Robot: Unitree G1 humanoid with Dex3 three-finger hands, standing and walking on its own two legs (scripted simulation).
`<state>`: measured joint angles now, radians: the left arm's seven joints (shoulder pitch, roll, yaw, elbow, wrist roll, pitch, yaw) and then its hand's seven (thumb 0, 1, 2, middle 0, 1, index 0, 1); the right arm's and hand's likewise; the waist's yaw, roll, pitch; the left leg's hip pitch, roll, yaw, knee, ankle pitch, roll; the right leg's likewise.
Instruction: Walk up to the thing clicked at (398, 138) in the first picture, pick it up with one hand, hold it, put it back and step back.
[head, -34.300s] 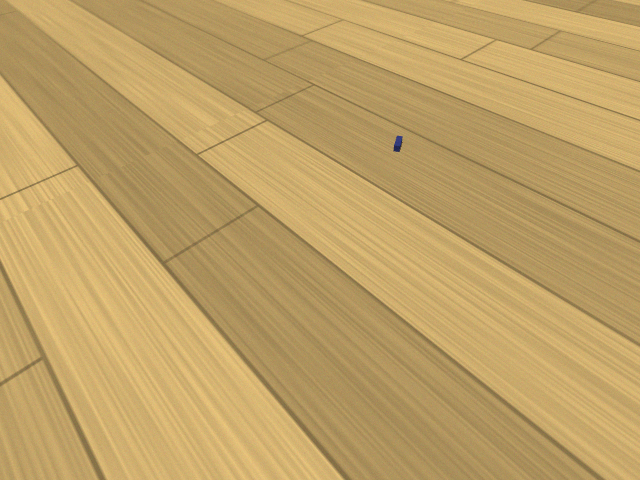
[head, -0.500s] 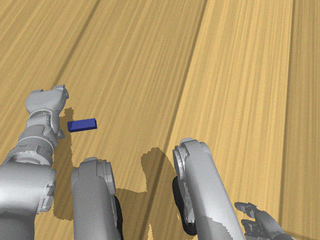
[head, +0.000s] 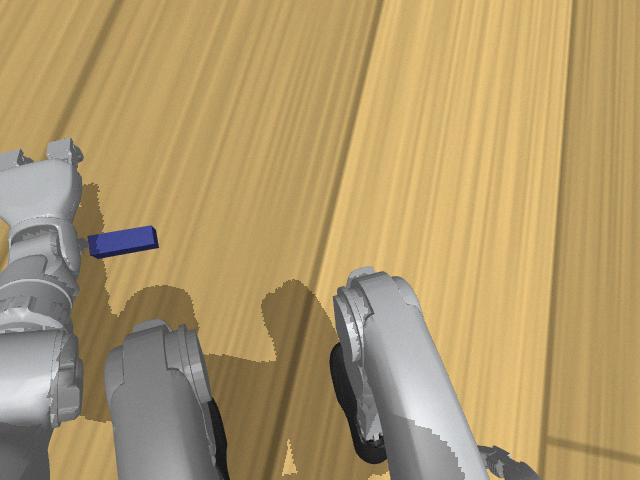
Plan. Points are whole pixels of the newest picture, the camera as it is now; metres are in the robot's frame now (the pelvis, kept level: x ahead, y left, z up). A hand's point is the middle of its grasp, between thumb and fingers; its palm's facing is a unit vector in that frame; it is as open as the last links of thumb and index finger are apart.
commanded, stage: home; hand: left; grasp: from above
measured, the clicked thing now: (124, 242) +0.47 +0.22 -0.32
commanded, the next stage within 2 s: none
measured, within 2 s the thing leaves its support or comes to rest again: neither
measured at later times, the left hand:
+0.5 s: hand out of the picture +0.29 +0.24 +0.05, palm faces -0.22 -0.71 -0.67, open 7.6 cm
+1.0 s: hand out of the picture +0.24 +0.20 +0.27, palm faces +0.16 -0.96 -0.23, open 7.4 cm
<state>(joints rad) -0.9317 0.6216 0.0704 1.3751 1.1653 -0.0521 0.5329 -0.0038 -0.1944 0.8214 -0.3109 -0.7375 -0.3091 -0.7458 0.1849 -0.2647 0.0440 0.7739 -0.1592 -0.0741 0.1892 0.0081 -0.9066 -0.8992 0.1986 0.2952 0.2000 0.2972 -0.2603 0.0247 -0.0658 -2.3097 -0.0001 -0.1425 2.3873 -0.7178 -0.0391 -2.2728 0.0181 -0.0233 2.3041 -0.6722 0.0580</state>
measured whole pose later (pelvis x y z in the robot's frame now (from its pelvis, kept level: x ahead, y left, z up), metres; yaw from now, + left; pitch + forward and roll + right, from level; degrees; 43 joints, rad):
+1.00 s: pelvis +0.06 +0.00 +0.34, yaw +7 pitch +16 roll -3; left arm 0.35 0.22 0.04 -0.01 -0.05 0.43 0.10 0.01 0.90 0.90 -0.20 -0.30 -0.21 -0.30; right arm 0.27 -0.20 0.05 0.55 0.05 -0.14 -0.15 0.02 -0.91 -0.90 0.20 0.30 0.20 0.30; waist -0.08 0.04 -0.19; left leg -0.96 0.03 -0.08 1.21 -0.54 -0.02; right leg -0.92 -0.01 -0.04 1.15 -0.52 0.03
